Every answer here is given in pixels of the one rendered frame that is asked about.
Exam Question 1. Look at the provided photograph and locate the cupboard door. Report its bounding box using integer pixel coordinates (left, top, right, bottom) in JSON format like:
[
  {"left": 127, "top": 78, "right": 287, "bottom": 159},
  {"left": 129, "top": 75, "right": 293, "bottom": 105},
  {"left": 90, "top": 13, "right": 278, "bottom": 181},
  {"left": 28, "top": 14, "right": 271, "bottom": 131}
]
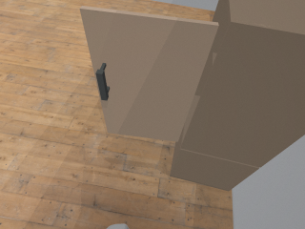
[{"left": 80, "top": 6, "right": 219, "bottom": 142}]

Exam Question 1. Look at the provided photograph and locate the handle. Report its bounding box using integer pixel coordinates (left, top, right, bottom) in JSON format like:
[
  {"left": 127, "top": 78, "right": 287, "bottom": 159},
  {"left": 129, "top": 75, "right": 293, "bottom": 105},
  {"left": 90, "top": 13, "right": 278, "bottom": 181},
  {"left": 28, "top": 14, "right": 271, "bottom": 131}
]
[{"left": 95, "top": 63, "right": 110, "bottom": 101}]

